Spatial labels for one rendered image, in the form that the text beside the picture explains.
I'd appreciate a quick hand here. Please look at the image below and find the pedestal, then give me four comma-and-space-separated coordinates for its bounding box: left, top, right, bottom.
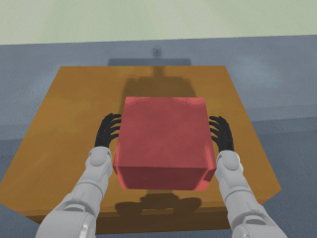
0, 65, 281, 235

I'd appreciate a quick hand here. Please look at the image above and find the robot right upper arm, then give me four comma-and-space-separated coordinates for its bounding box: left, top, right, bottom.
232, 223, 287, 238

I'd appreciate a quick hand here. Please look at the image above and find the robot left upper arm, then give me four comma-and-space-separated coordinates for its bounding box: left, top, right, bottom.
37, 210, 96, 238

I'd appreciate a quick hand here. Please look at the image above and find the robot right forearm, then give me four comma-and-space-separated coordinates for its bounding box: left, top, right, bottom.
214, 150, 287, 238

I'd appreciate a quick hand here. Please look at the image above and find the carton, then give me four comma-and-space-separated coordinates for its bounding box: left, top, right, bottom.
112, 96, 217, 191

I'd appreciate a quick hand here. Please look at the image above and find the robot right hand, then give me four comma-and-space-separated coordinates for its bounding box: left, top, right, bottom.
209, 116, 235, 153

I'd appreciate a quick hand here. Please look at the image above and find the robot left hand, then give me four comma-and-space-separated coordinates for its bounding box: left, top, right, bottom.
94, 113, 122, 149

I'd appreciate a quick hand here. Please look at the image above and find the robot left forearm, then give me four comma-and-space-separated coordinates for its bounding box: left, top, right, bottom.
35, 146, 113, 238

